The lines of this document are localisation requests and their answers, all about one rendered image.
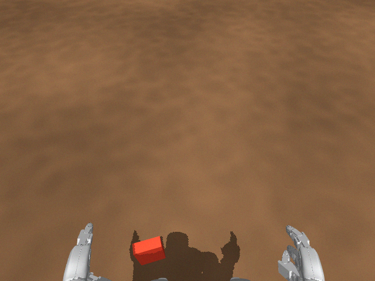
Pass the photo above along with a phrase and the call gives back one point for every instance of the carton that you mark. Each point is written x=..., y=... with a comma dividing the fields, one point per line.
x=149, y=250

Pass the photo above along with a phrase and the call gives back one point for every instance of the right robot hand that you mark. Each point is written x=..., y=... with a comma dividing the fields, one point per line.
x=307, y=263

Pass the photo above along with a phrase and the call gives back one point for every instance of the left robot hand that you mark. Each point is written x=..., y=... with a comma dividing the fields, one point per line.
x=78, y=263

